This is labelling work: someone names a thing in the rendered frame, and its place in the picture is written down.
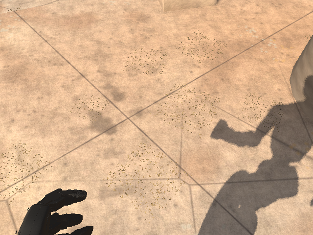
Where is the robot left hand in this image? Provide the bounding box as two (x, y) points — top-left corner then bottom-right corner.
(16, 188), (94, 235)

